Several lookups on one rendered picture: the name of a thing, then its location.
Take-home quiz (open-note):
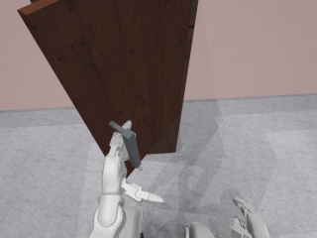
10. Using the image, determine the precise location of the handle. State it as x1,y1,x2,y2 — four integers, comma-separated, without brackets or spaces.
109,121,141,169

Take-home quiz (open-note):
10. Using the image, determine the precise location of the robot left hand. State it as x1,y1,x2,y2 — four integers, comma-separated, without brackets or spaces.
102,120,164,204

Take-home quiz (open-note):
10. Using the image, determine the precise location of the robot thigh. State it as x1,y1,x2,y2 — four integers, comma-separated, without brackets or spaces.
118,206,144,238
184,223,215,238

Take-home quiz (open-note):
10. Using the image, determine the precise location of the robot left forearm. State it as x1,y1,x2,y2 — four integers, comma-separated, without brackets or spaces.
87,193,127,238

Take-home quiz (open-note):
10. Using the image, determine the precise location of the cupboard door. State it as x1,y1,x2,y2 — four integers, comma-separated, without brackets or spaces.
17,0,192,178

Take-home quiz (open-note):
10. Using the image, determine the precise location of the right robot thigh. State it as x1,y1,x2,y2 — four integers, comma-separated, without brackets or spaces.
184,223,215,238

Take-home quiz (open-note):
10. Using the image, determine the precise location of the robot right hand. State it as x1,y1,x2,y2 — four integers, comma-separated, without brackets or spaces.
231,196,270,238

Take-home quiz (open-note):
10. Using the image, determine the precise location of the left robot thigh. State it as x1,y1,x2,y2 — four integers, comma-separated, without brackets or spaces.
118,206,144,238

